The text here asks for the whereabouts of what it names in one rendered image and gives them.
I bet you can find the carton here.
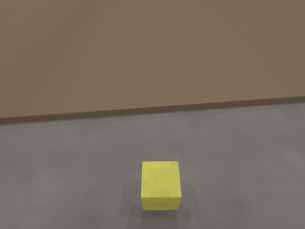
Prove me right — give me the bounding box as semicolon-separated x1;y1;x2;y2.
141;161;182;211

